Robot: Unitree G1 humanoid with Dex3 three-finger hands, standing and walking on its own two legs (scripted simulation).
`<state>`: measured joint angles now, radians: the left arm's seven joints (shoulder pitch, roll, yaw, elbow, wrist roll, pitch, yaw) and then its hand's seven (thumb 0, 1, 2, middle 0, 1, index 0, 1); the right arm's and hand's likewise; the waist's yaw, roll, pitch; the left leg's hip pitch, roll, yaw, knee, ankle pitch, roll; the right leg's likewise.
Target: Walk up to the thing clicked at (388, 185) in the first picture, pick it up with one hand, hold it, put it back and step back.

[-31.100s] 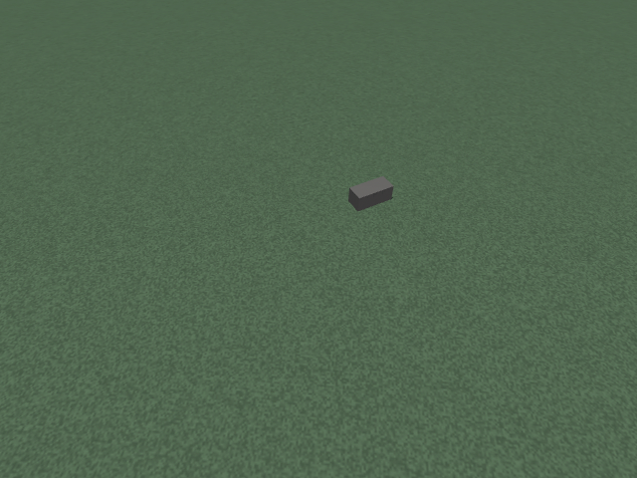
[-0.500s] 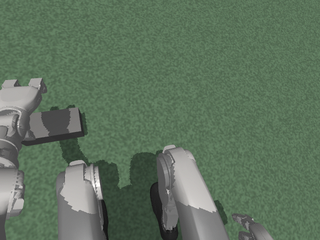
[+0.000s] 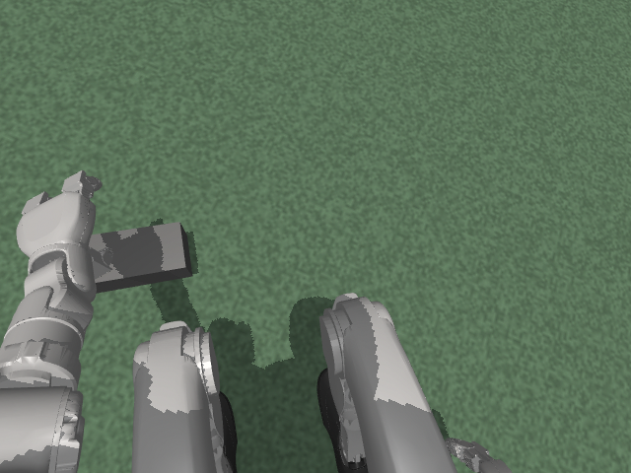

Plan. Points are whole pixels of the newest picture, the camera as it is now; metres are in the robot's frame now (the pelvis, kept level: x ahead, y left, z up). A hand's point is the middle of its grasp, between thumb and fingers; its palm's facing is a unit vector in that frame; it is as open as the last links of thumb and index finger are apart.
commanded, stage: home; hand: left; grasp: from above
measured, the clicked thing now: (133, 258) +0.47 +0.25 -0.35
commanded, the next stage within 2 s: none
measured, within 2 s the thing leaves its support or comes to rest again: neither
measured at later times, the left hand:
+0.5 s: hand (1, 374) +0.28 +0.22 +0.08, palm faces -0.02 -0.92 -0.39, open 7.4 cm
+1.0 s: hand out of the picture +0.23 +0.21 +0.28, palm faces +0.16 -0.96 -0.21, open 7.4 cm
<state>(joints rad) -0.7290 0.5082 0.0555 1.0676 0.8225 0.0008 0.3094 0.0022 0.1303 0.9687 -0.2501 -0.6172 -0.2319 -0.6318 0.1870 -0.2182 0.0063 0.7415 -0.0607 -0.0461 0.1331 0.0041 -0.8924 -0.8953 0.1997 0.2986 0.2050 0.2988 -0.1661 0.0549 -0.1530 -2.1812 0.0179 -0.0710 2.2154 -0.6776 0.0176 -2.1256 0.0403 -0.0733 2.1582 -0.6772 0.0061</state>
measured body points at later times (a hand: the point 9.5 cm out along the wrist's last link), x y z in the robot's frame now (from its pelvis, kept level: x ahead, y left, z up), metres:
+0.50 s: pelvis +0.02 +0.00 +0.19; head +0.15 +0.04 +0.62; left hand +0.28 +0.26 +0.11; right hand +0.24 -0.23 +0.10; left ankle +0.08 +0.12 -0.35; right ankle +0.09 -0.12 -0.35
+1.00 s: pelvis +0.08 +0.01 +0.32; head +0.10 +0.03 +0.77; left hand +0.22 +0.26 +0.29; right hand +0.25 -0.22 +0.26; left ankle +0.08 +0.12 -0.35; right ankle +0.09 -0.12 -0.35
